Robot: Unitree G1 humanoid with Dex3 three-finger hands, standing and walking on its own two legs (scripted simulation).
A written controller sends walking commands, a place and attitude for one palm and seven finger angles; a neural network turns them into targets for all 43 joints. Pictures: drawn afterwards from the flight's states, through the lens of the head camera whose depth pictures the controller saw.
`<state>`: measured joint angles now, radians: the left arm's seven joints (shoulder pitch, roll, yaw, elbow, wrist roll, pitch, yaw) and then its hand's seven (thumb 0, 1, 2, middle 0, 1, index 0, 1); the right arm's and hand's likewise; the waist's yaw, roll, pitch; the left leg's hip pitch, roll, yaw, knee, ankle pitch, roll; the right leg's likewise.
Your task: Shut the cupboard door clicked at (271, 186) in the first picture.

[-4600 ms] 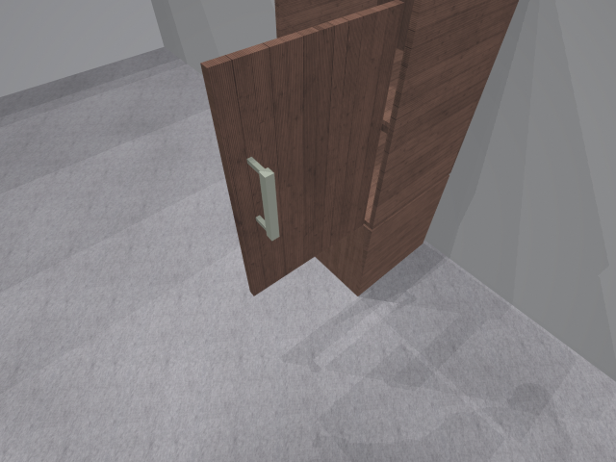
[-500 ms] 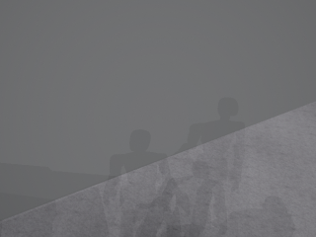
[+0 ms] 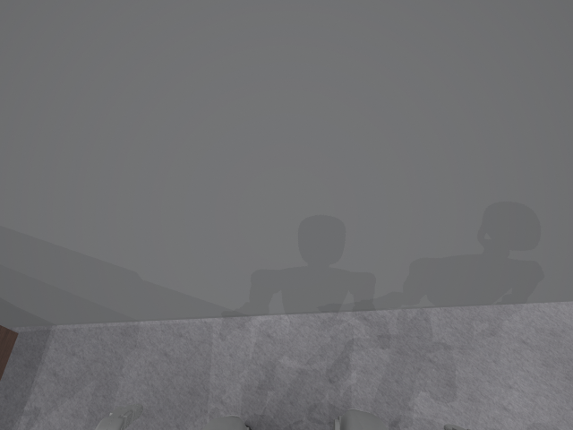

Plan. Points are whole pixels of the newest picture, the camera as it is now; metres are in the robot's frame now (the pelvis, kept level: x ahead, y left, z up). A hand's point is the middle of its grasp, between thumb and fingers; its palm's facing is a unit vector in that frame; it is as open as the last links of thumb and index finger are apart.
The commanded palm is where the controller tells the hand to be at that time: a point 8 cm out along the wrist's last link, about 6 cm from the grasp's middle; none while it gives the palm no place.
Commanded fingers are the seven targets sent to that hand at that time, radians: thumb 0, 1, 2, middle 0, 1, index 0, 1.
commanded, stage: turn to face it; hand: left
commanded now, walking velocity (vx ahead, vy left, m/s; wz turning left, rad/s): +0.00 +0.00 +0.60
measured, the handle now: out of the picture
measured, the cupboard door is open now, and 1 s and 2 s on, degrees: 88 88 88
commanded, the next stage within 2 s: none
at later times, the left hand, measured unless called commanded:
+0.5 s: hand out of the picture +0.03 +0.17 -0.18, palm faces +0.35 -0.91 -0.24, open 7.3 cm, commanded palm none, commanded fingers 0.00 0.90 0.90 -0.20 -0.30 -0.20 -0.30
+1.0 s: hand out of the picture +0.00 +0.13 -0.18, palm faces +0.61 -0.77 -0.21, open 7.3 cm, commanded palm none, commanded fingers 0.00 0.90 0.90 -0.20 -0.30 -0.20 -0.30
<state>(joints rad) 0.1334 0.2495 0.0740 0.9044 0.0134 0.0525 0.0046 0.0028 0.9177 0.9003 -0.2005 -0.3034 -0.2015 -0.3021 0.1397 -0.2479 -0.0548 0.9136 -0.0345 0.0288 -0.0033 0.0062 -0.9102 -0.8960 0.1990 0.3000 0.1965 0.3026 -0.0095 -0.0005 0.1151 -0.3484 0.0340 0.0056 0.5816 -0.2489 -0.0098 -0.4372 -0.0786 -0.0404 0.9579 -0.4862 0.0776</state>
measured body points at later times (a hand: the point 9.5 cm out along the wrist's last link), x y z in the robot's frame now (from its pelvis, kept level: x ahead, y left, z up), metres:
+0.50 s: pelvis +0.04 -0.04 +0.00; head +0.10 +0.00 +0.44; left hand +0.01 +0.22 -0.16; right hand +0.22 -0.25 -0.13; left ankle +0.01 +0.07 -0.73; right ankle +0.04 -0.18 -0.67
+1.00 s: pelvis +0.06 -0.07 -0.01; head +0.10 -0.02 +0.44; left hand -0.03 +0.17 -0.16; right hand +0.30 -0.23 -0.14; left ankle -0.01 +0.02 -0.73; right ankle +0.12 -0.20 -0.71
